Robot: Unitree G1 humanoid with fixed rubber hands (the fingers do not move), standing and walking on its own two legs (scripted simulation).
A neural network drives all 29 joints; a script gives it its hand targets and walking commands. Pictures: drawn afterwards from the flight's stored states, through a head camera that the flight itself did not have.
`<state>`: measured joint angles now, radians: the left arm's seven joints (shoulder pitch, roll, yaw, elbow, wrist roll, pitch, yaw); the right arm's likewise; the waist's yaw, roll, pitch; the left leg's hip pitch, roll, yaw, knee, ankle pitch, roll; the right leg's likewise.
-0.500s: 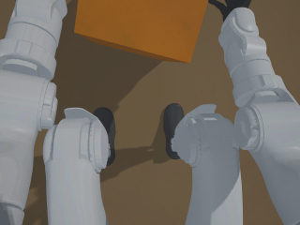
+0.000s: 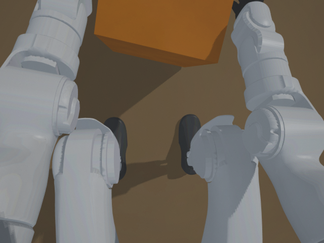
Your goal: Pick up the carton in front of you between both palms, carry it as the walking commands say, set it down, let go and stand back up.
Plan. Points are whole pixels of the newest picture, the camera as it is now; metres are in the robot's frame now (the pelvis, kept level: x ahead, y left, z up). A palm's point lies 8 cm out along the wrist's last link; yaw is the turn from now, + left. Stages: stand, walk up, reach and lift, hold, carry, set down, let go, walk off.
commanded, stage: reach and lift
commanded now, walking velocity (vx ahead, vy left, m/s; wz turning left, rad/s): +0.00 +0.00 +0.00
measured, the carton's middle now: (162, 8) +0.54 +0.01 -0.24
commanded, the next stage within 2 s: none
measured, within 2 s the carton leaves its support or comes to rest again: leaves its support in 0.06 s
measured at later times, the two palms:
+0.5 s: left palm out of the picture +0.51 +0.17 +0.01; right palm out of the picture +0.50 -0.13 +0.02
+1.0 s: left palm out of the picture +0.46 +0.17 +0.15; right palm out of the picture +0.47 -0.13 +0.16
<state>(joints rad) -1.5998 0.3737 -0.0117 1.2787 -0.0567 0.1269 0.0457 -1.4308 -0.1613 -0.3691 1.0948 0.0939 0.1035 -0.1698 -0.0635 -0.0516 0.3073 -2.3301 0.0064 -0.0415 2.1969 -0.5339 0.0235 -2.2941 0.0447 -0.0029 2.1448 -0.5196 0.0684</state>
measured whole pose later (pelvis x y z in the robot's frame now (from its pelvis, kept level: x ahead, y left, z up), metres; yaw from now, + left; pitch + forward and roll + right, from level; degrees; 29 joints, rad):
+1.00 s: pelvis +0.03 -0.01 +0.20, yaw +5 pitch +38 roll -1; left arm -0.84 0.01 0.33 0.68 0.20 0.40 0.02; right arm -0.76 0.12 -0.48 0.55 -0.17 0.35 -0.10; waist -0.04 -0.02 -0.24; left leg -1.72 -0.04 -0.05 1.55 -0.49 -0.02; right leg -1.70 0.06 0.05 1.55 -0.51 0.04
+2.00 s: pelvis +0.10 -0.01 +0.41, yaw +6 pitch -3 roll +0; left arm -0.31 -0.16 0.29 0.41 0.31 0.62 0.00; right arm -0.35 0.18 -0.33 0.45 -0.32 0.57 0.00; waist 0.00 -0.01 -0.04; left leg -0.20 -0.01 -0.05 0.47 -0.22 -0.01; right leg -0.20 0.02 0.07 0.48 -0.24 0.00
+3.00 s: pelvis +0.11 -0.01 +0.41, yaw +6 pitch -6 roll +0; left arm -0.24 -0.15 0.20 0.24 0.27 0.73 0.01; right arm -0.28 0.16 -0.23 0.27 -0.28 0.68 0.00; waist 0.00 0.00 0.01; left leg -0.06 -0.01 -0.06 0.35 -0.18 -0.01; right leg -0.05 0.02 0.07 0.36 -0.20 0.01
